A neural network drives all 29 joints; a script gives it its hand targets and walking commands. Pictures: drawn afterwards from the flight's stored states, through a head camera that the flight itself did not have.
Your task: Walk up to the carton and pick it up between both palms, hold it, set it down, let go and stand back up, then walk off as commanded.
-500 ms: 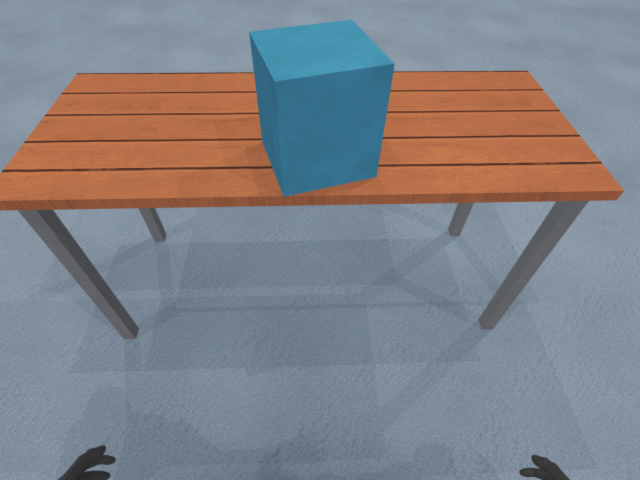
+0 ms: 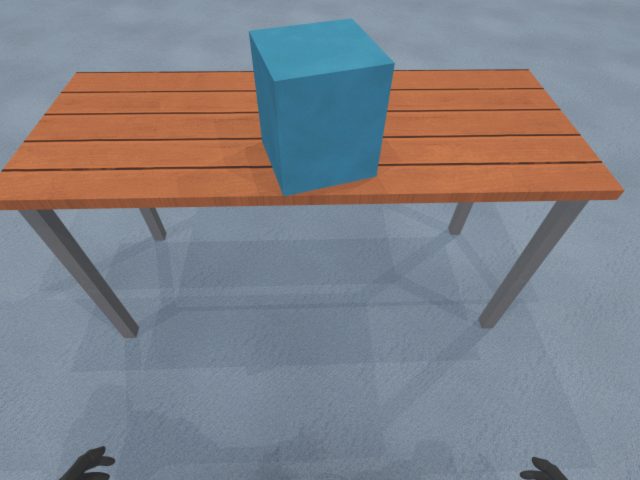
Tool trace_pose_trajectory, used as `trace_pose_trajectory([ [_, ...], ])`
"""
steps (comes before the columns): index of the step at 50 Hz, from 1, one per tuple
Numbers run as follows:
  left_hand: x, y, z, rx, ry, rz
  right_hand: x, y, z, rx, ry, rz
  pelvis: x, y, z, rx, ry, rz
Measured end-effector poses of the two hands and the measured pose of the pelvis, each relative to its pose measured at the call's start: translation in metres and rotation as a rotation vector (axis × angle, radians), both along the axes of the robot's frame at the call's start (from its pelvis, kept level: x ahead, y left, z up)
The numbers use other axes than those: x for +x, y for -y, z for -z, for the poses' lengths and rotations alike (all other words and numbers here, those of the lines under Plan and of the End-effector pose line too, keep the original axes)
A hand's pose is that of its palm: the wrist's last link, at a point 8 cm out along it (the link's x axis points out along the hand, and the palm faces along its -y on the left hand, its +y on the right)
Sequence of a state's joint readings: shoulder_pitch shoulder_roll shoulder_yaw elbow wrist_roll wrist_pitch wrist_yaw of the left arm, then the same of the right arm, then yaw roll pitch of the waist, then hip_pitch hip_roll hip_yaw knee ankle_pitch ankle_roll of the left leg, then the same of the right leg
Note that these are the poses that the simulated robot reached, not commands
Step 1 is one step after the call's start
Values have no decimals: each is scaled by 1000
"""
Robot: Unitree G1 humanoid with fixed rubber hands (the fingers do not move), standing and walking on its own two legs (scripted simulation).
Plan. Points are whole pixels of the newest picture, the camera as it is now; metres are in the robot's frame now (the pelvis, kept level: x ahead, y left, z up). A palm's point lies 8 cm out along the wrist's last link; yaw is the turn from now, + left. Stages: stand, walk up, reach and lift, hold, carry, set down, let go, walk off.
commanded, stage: stand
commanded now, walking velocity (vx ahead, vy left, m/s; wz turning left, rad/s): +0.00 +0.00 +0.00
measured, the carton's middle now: (317, 108) +0.78 +0.04 +0.04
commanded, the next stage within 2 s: none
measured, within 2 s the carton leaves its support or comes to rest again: neither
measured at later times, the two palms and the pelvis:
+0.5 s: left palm out of the picture +0.09 +0.32 -0.08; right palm out of the picture +0.11 -0.30 -0.11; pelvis -0.01 +0.00 +0.00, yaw +0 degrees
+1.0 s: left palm out of the picture +0.09 +0.32 -0.08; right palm out of the picture +0.10 -0.30 -0.11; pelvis -0.01 +0.00 +0.00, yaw +0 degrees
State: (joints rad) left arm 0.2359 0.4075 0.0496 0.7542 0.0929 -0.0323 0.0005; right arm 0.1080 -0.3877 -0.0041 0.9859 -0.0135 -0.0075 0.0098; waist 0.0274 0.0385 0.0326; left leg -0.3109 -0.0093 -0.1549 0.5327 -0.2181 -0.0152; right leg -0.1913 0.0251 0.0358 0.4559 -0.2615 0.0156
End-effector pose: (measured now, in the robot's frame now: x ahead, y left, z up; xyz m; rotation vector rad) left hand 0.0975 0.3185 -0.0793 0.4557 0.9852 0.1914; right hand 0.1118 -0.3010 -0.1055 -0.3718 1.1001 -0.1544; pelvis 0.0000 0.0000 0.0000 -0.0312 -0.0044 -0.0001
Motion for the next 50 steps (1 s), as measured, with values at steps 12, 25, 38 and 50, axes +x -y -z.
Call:
trace_pose_trajectory([
  [12,-7,2,-1,4,-4,-6,-4,3,0,4,8,0,-5,3,0,4,6,0],
  [25,-7,2,-1,3,-4,-8,-6,3,0,3,2,1,-6,3,-1,4,6,0],
  [38,-7,2,-1,4,-14,-11,-10,4,2,4,-20,8,-5,4,-1,5,3,0],
  [50,-10,1,-1,3,-13,-13,-13,4,2,2,-22,11,-7,3,-2,4,6,-1],
])
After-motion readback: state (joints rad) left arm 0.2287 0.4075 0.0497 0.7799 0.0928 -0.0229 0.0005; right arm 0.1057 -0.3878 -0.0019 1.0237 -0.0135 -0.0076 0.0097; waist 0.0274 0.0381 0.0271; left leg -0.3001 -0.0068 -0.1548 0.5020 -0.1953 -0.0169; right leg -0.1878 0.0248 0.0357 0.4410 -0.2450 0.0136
